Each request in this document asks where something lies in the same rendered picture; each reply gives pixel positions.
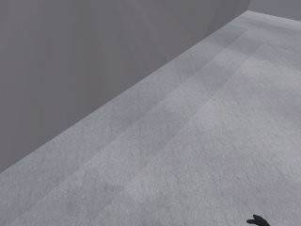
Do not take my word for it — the robot right hand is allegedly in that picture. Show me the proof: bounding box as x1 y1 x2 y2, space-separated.
246 215 270 226

